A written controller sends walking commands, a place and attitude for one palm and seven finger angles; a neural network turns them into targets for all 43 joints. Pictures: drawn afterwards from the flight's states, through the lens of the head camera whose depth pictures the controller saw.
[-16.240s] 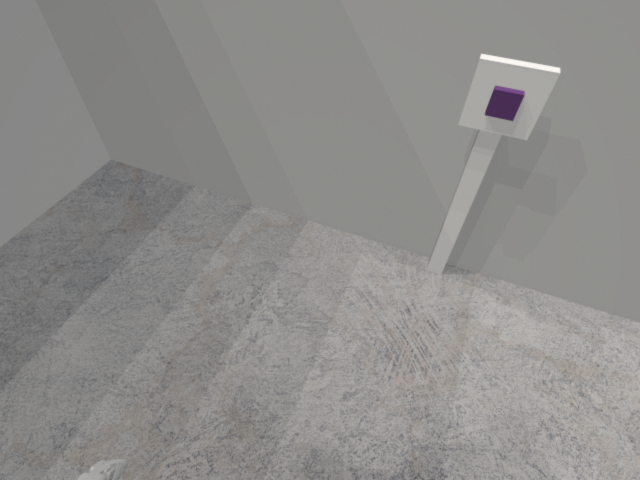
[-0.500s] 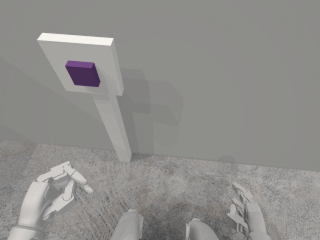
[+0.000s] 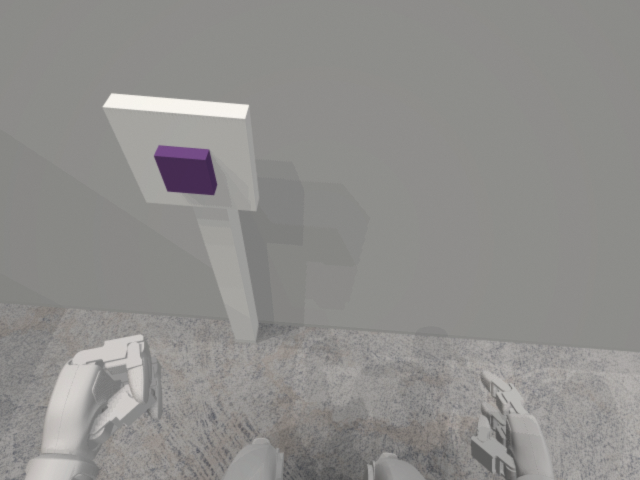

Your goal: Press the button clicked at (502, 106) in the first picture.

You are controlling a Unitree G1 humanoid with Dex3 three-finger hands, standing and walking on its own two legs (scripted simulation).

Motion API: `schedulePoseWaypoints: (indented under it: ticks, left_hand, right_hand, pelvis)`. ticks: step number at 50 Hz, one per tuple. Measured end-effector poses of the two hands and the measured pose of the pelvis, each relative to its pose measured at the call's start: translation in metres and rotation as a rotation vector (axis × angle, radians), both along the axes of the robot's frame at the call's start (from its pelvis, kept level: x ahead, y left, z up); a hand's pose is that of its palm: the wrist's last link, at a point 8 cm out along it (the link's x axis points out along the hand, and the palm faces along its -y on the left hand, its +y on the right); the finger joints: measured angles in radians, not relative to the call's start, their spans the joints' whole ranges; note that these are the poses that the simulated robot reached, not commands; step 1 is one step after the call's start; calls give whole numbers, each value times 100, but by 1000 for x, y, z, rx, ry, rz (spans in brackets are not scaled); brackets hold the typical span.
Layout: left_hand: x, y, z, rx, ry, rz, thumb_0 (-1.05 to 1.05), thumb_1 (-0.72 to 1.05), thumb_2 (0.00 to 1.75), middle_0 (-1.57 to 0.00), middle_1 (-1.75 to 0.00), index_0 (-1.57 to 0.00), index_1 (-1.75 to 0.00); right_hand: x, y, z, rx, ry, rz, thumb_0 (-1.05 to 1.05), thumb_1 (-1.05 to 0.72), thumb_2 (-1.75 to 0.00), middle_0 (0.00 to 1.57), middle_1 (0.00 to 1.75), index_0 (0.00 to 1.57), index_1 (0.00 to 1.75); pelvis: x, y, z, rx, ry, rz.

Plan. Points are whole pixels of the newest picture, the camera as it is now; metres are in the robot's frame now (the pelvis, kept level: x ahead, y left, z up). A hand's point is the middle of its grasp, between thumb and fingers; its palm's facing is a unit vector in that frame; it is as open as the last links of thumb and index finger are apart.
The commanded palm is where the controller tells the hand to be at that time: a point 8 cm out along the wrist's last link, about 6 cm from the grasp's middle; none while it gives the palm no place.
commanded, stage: raise the hand and make a fist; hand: left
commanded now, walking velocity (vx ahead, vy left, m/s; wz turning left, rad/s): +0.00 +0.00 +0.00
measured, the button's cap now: (188, 169) +0.51 +0.23 +0.07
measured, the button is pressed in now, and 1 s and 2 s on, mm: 0 0 0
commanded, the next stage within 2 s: aim a knuckle at the button in 0.80 s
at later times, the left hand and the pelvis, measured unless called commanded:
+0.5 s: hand (140, 347) +0.25 +0.21 +0.06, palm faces +0.01 -1.00 -0.05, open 3.1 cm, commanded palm +0.22 +0.27 +0.07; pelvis +0.02 +0.01 +0.01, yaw +0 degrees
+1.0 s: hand (160, 352) +0.24 +0.19 +0.06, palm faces +0.02 -1.00 -0.06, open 3.1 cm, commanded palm +0.23 +0.25 +0.07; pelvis +0.02 -0.01 +0.01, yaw +1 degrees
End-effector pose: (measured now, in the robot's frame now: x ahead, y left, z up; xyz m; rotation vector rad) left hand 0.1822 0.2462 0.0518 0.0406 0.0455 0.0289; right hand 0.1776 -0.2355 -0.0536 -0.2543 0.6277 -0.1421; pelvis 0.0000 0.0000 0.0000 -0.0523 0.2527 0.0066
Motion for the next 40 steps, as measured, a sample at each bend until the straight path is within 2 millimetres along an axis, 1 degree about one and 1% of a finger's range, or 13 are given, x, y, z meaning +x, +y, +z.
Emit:
schedulePoseWaypoints:
  ticks: [6,11,16,25,32,40]
  left_hand:
    - [7,9,2,3,17,-1,2,90,90,-130,-149,-130,-150]
    - [15,14,6,6,15,-4,2,90,90,-130,-150,-130,-150]
    - [26,18,8,10,22,-11,2,90,90,-130,-150,-130,-150]
    - [43,19,15,13,21,-17,2,90,90,-130,-150,-130,-150]
    - [45,11,12,10,32,-21,2,91,90,-130,-150,-130,-150]
    - [41,4,13,16,14,-6,2,90,90,-130,-150,-130,-150]
  right_hand:
    - [15,21,5,23,-14,56,1,-90,-89,20,30,20,30]
    - [18,27,3,26,6,70,1,-90,-89,20,30,20,30]
    - [13,22,0,19,42,55,1,-90,-89,20,30,20,30]
    - [1,5,-1,5,90,4,1,-90,-89,20,30,20,30]
    - [-2,-5,0,1,92,-14,1,-90,-89,20,30,20,30]
    - [3,-10,-2,12,85,-4,1,-90,-89,20,30,20,30]
  pelvis:
    - [5,5,3,-8,-2,6]
    - [10,7,5,-12,0,9]
    - [14,8,7,-12,4,8]
    - [20,6,12,-6,6,2]
    - [22,1,13,1,7,-3]
    - [21,-6,12,7,7,0]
